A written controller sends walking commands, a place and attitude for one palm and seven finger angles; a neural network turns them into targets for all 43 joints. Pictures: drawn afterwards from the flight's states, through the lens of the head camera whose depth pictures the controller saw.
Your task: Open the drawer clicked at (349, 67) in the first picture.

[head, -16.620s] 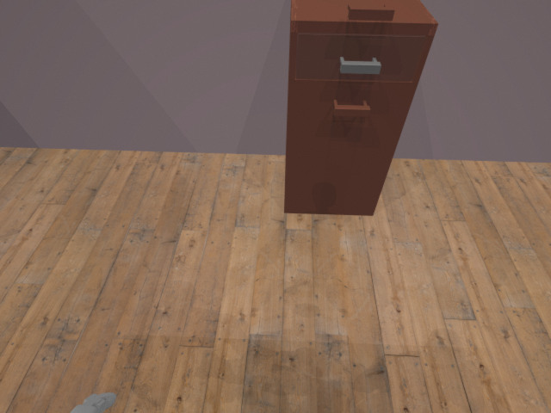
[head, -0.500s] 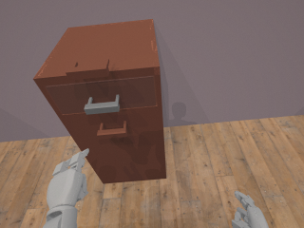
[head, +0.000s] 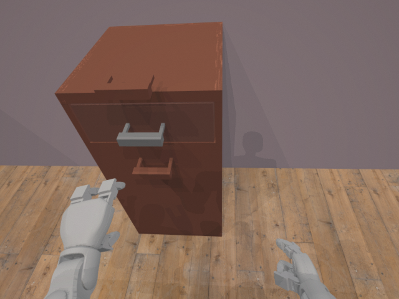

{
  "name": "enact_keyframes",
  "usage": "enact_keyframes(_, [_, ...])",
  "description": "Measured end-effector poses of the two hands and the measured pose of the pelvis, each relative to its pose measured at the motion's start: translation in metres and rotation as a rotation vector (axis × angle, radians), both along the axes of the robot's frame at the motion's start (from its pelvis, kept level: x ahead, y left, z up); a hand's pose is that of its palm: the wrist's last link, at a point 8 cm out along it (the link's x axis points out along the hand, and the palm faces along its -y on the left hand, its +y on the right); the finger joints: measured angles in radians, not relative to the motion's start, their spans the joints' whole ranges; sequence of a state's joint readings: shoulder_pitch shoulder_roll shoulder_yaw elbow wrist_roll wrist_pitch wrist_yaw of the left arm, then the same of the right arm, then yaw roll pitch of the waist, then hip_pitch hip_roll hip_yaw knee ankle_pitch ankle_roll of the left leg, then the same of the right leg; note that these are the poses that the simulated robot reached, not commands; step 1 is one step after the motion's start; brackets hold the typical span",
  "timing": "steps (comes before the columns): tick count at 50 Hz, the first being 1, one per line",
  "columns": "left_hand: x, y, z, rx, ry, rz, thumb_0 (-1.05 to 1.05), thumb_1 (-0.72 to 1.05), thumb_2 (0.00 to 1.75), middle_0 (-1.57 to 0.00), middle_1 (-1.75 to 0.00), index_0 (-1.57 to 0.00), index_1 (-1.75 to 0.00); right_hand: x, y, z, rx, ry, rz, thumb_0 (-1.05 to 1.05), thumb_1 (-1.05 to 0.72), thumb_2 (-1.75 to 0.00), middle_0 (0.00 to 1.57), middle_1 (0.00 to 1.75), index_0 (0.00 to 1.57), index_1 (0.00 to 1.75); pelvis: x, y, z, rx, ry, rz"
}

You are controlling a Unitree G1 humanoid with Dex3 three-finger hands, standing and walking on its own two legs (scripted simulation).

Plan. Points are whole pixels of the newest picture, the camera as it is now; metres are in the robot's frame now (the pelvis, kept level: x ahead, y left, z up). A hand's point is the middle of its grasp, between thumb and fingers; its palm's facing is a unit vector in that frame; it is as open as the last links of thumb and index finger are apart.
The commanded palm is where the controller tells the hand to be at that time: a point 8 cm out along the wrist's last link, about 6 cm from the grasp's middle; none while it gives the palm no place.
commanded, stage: raise the hand with hooked fingers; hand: left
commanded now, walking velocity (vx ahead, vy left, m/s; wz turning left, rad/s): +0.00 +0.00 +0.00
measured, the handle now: (142, 133) +0.51 +0.23 +0.03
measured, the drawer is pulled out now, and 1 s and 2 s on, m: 0.00 0.00 0.00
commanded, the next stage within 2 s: move the hooked fingers above the handle in 1.12 s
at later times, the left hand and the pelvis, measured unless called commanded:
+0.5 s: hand (103, 180) +0.30 +0.23 +0.10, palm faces +0.09 -0.11 -0.99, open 13.4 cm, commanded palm +0.27 +0.24 +0.17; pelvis +0.02 +0.00 +0.02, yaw +1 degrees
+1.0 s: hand (89, 170) +0.31 +0.25 +0.12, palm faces +0.01 -0.12 -0.99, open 13.8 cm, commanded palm +0.28 +0.26 +0.20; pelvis +0.01 +0.02 +0.03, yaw +1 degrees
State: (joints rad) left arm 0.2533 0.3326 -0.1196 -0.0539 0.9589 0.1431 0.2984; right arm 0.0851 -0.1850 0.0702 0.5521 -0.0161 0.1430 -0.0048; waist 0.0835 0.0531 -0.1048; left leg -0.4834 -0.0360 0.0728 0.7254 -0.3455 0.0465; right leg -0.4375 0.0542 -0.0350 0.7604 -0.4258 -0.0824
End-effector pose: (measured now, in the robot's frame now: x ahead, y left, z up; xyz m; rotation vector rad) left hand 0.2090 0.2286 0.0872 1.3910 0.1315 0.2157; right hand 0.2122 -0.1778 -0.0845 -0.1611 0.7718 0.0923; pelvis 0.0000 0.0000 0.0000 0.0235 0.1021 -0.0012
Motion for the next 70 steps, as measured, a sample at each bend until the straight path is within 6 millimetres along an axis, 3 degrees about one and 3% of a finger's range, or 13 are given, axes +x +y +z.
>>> enact_keyframes(7, [0.005, 0.001, 0.002, 0.053, 0.083, -0.068, 0.00, 0.02, 0.53, -0.28, -0.87, -0.29, -0.87, -0.027, -0.041, -0.008, -0.091, 0.128, -0.053, 0.01, -0.91, -0.90, 0.20, 0.30, 0.20, 0.30, 0.011, -0.006, 0.010, 0.004, -0.010, -0.014])
enact_keyframes(11, [0.013, 0.013, 0.025, 0.072, -0.008, -0.041, 0.00, -0.07, 0.49, -0.29, -0.93, -0.30, -0.93, -0.026, -0.061, -0.012, -0.136, 0.150, -0.084, 0.01, -0.91, -0.90, 0.20, 0.30, 0.20, 0.30, 0.014, -0.005, 0.011, 0.000, -0.010, 0.003])
enact_keyframes(15, [0.029, 0.018, 0.039, 0.071, -0.053, -0.002, 0.00, -0.16, 0.45, -0.30, -0.99, -0.30, -0.99, -0.015, -0.069, -0.009, -0.136, 0.132, -0.113, 0.01, -0.91, -0.90, 0.20, 0.30, 0.20, 0.30, 0.016, -0.004, 0.013, 0.001, -0.010, 0.013])
enact_keyframes(22, [0.058, 0.009, 0.053, 0.054, -0.009, -0.040, 0.00, -0.32, 0.38, -0.31, -1.09, -0.31, -1.09, 0.010, -0.056, 0.008, -0.101, 0.064, -0.114, 0.01, -0.91, -0.90, 0.20, 0.30, 0.20, 0.30, 0.019, -0.003, 0.018, 0.005, -0.030, 0.012])
enact_keyframes(28, [0.072, 0.008, 0.082, 0.085, -0.054, -0.083, 0.00, -0.43, 0.33, -0.32, -1.16, -0.32, -1.16, 0.026, -0.035, 0.019, -0.060, 0.022, -0.081, 0.01, -0.91, -0.90, 0.20, 0.30, 0.20, 0.30, 0.020, 0.000, 0.021, 0.001, -0.053, 0.013])
enact_keyframes(38, [0.091, 0.033, 0.106, 0.074, 0.003, -0.014, 0.00, -0.48, 0.31, -0.32, -1.20, -0.32, -1.20, 0.018, -0.016, 0.015, -0.042, 0.075, -0.038, 0.01, -0.91, -0.90, 0.20, 0.30, 0.20, 0.30, 0.015, 0.005, 0.024, -0.006, -0.071, 0.034])
enact_keyframes(49, [0.080, 0.029, 0.089, 0.049, 0.049, -0.150, 0.00, -0.49, 0.31, -0.32, -1.20, -0.32, -1.20, -0.014, -0.025, 0.005, -0.078, 0.145, -0.063, 0.01, -0.91, -0.90, 0.20, 0.30, 0.20, 0.30, 0.010, 0.015, 0.025, -0.014, -0.064, 0.026])
enact_keyframes(53, [0.074, 0.036, 0.094, 0.070, -0.012, -0.150, 0.00, -0.49, 0.30, -0.32, -1.20, -0.33, -1.21, -0.021, -0.025, 0.001, -0.090, 0.166, -0.061, 0.01, -0.91, -0.90, 0.20, 0.30, 0.20, 0.30, 0.007, 0.017, 0.025, -0.017, -0.061, 0.033])
enact_keyframes(58, [0.073, 0.047, 0.107, 0.089, -0.069, -0.094, 0.00, -0.49, 0.30, -0.32, -1.21, -0.33, -1.21, -0.022, -0.019, -0.002, -0.070, 0.171, -0.059, 0.01, -0.91, -0.90, 0.20, 0.30, 0.20, 0.30, 0.005, 0.021, 0.025, -0.019, -0.060, 0.038])
enact_keyframes(62, [0.075, 0.053, 0.104, 0.078, -0.026, -0.050, 0.00, -0.49, 0.30, -0.32, -1.21, -0.32, -1.21, -0.019, -0.011, 0.001, -0.048, 0.155, -0.059, 0.01, -0.91, -0.90, 0.20, 0.30, 0.20, 0.30, 0.003, 0.023, 0.026, -0.019, -0.064, 0.037])
enact_keyframes(70, [0.084, 0.030, 0.086, 0.057, 0.035, -0.153, 0.00, -0.49, 0.30, -0.32, -1.21, -0.32, -1.21, -0.012, -0.004, 0.010, -0.060, 0.108, -0.046, 0.01, -0.91, -0.90, 0.20, 0.30, 0.20, 0.30, 0.001, 0.024, 0.025, -0.020, -0.069, 0.044])
